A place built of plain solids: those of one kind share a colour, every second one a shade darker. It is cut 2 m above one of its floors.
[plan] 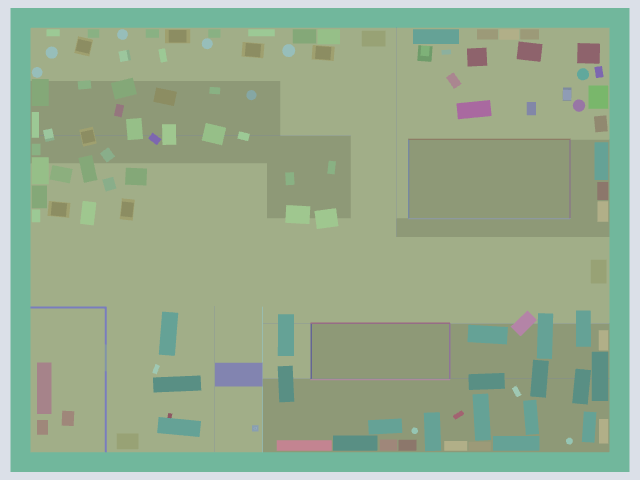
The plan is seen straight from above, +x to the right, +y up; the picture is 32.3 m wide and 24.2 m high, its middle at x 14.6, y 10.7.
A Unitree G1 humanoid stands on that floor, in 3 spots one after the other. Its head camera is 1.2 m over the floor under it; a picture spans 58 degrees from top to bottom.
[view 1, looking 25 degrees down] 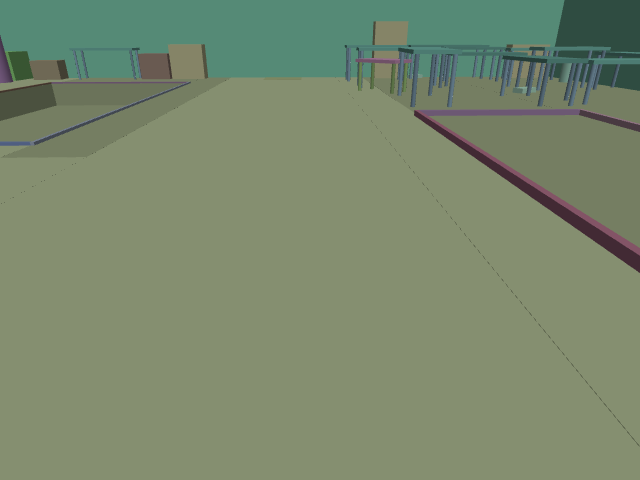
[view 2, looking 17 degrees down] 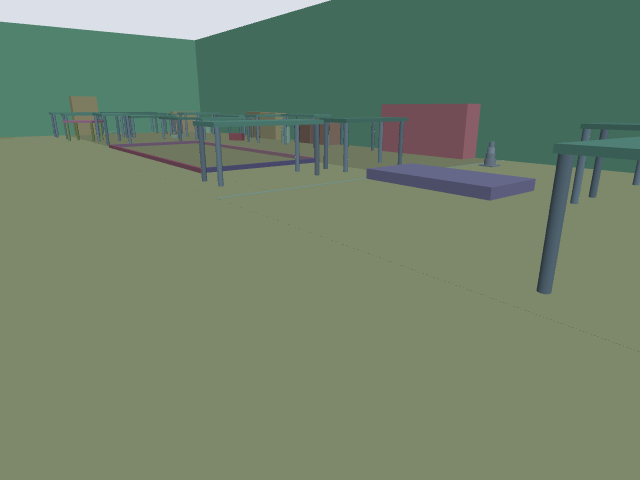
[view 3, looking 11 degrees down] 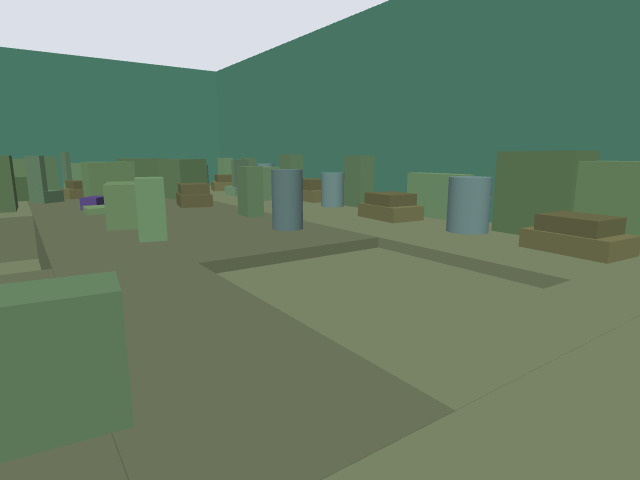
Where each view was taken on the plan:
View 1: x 13.60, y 8.42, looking -2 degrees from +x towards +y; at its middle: floor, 2.84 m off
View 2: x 6.19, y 9.85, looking -38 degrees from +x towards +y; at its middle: floor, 4.10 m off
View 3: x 17.32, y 14.34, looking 145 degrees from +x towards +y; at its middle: floor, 6.29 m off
